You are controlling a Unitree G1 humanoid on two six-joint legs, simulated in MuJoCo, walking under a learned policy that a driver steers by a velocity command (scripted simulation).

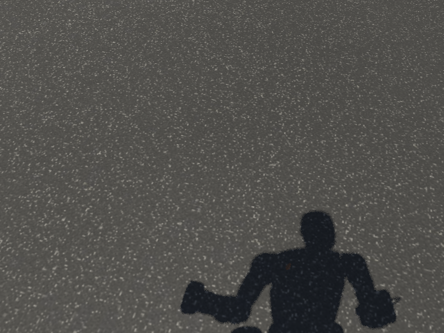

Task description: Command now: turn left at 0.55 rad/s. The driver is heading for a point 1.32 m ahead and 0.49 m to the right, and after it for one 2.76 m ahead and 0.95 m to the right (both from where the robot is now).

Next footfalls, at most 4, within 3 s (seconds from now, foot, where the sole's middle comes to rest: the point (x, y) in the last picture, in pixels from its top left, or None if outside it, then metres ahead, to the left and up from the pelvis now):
0.08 right None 0.07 -0.11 -0.77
0.48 left None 0.04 0.08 -0.77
1.00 right None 0.25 -0.34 -0.77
1.54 left None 0.43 -0.28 -0.77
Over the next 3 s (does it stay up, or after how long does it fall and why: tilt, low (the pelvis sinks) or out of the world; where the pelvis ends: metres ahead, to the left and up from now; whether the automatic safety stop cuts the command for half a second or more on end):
stays up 0.58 -0.52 -0.03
